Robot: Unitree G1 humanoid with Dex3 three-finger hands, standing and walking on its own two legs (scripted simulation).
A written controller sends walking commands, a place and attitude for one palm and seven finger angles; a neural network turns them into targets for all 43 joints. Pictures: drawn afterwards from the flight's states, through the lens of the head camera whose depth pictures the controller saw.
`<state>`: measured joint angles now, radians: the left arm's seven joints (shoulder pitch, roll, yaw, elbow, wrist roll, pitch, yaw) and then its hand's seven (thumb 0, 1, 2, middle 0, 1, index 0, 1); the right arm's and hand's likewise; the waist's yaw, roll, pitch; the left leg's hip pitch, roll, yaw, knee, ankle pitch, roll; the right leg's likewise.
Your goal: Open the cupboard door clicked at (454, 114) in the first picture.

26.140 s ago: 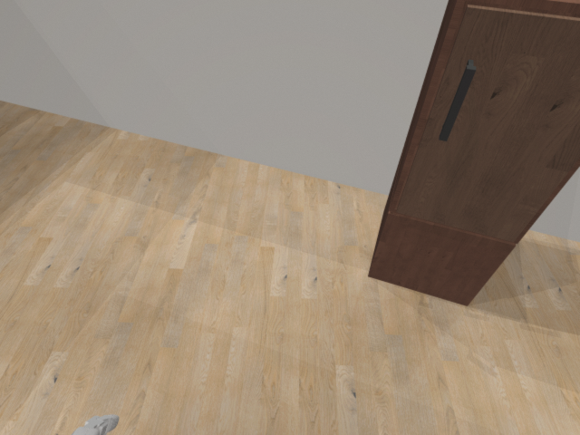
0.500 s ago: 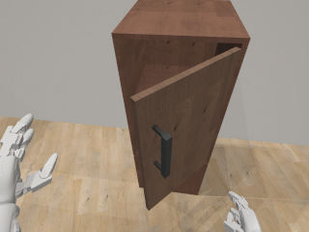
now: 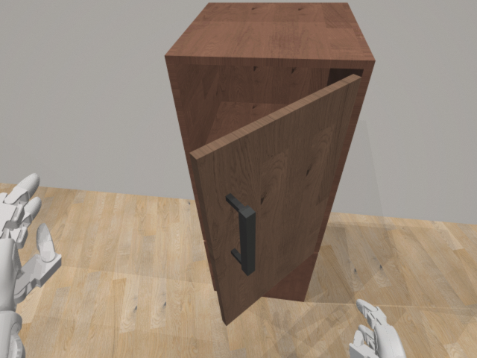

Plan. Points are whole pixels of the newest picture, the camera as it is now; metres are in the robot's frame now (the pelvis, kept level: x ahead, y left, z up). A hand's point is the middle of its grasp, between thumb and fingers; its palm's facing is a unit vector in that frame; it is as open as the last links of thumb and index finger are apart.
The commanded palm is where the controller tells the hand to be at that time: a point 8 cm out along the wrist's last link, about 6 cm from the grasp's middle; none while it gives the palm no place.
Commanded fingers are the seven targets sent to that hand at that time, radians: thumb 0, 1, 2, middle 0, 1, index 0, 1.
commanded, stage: step back with the hand held close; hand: left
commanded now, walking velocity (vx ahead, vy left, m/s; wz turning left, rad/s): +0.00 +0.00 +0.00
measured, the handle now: (240, 237) +0.31 +0.04 +0.06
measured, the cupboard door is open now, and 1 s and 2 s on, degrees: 46 46 46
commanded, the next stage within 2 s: stop stepping back and stand still in 1.12 s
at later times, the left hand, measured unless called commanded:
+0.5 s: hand (29, 284) +0.15 +0.28 +0.15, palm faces +0.35 -0.79 -0.51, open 7.4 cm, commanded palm +0.09 +0.32 +0.17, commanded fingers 0.00 0.90 0.90 -0.20 -0.30 -0.20 -0.30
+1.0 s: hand out of the picture +0.06 +0.32 +0.17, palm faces +0.48 -0.75 -0.46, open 7.4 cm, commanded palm -0.01 +0.34 +0.17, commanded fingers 0.00 0.90 0.90 -0.20 -0.30 -0.20 -0.30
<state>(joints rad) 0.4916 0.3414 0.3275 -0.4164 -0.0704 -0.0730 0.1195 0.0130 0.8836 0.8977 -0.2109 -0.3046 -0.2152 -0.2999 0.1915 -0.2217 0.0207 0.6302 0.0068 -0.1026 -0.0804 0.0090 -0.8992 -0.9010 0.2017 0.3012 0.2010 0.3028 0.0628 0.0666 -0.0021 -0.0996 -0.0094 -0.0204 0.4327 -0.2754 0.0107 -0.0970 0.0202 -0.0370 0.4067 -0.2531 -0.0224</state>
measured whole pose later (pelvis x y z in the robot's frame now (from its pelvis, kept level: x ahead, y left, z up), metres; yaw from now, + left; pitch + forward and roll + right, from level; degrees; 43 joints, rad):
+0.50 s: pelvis -0.05 +0.02 -0.01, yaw -1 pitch +0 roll -1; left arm 0.58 0.45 0.41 -0.52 -0.05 -0.15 0.14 0.01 0.89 0.90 -0.21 -0.31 -0.22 -0.30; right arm 0.18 -0.23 -0.02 0.55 0.02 0.01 -0.08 0.01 -0.90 -0.90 0.20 0.30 0.20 0.30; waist -0.01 0.00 0.03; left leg -0.29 -0.02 0.00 0.51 -0.22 0.04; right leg -0.28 0.00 -0.02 0.46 -0.18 0.00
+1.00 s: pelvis -0.15 +0.04 -0.01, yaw +1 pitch +1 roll -5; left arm 0.52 0.47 0.49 -0.56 -0.02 -0.23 0.18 0.01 0.88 0.90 -0.21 -0.31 -0.22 -0.30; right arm 0.24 -0.17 -0.01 0.62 -0.01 -0.10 -0.06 0.01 -0.90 -0.90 0.20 0.30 0.20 0.30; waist -0.02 0.01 0.02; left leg -0.48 0.01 -0.03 0.54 -0.08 0.07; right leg -0.42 0.08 0.01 1.03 -0.46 0.02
